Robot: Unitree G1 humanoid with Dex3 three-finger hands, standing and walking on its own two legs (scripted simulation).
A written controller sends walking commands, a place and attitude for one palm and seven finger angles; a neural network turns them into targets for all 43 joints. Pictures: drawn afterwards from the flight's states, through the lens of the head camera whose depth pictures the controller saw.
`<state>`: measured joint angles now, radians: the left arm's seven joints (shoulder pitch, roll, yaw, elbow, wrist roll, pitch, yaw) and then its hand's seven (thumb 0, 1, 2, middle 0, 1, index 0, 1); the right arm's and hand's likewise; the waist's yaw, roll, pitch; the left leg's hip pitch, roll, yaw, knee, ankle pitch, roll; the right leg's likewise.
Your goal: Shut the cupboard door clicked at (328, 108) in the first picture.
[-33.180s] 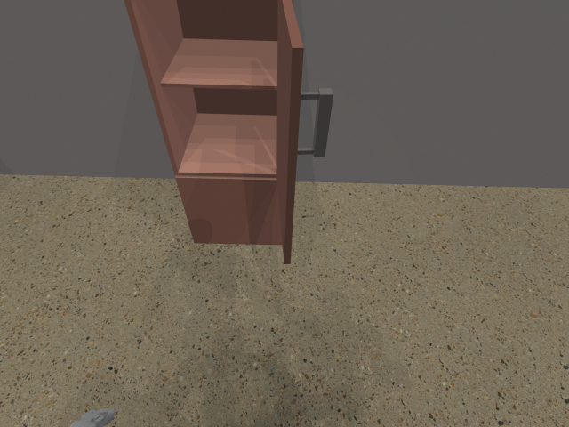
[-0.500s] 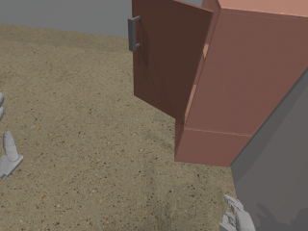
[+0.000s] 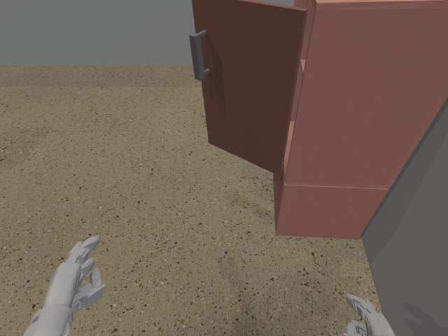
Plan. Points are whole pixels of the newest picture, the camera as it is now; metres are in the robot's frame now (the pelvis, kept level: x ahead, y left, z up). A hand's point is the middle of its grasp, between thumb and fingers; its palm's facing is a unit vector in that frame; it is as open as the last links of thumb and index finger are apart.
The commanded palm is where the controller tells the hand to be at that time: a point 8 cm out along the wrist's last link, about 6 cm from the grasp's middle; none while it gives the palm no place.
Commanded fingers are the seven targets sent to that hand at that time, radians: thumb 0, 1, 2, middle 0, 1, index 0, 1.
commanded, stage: let the arm hang, fingers relaxed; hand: left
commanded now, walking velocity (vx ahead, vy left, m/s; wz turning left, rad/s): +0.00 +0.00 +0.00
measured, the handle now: (201, 55) +0.92 +0.12 +0.09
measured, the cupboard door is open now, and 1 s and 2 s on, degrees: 59 59 59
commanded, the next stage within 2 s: look to check the result in 0.96 s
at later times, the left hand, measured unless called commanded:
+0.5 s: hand out of the picture -0.03 +0.20 -0.16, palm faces -0.01 -0.96 -0.29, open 7.3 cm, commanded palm none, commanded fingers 0.00 0.90 0.90 -0.20 -0.30 -0.20 -0.30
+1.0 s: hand out of the picture +0.07 +0.18 -0.16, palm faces -0.02 -0.97 -0.24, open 7.4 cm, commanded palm none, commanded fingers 0.00 0.90 0.90 -0.20 -0.30 -0.20 -0.30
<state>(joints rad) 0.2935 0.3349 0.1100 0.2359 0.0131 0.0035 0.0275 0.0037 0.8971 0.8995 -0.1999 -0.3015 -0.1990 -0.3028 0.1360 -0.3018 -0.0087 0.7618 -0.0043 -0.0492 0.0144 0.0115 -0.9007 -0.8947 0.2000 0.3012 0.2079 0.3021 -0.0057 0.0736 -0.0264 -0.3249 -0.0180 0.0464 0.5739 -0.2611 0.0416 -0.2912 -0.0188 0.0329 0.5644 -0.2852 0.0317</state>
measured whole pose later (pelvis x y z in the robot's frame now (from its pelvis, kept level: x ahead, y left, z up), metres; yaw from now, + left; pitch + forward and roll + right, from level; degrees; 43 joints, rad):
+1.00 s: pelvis +0.01 -0.02 +0.01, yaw -1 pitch -1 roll +0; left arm 0.18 0.23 0.01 1.10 0.01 -0.01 0.01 0.00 0.90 0.90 -0.20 -0.30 -0.20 -0.30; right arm 0.20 -0.25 -0.02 1.10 -0.02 0.00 -0.02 0.01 -0.90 -0.89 0.20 0.30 0.21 0.30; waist -0.02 0.00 0.03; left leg -0.17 0.01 0.04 0.38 -0.19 0.01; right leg -0.15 0.01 0.03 0.38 -0.21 0.00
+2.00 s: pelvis +0.03 -0.02 +0.00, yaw +8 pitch -2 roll -1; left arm 0.17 0.22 0.04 1.02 0.02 0.02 0.04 0.00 0.90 0.90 -0.20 -0.30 -0.20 -0.30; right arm 0.21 -0.21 -0.04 1.05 -0.01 0.07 -0.01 0.01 -0.91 -0.89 0.20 0.30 0.20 0.30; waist -0.02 -0.01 0.11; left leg -0.32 0.00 0.01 0.78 -0.47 -0.02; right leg -0.14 -0.03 -0.10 0.51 -0.33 -0.01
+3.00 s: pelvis +0.00 -0.02 +0.00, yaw +43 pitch +1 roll -1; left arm 0.20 0.26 0.08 0.92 0.02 0.07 0.01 0.01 0.90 0.90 -0.20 -0.30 -0.20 -0.30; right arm 0.16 -0.20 -0.04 0.88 -0.03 0.03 0.00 0.01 -0.90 -0.89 0.20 0.30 0.21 0.30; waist 0.00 -0.03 0.10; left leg -0.26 0.00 -0.02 0.55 -0.31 0.01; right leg -0.45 -0.09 -0.06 1.05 -0.47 0.07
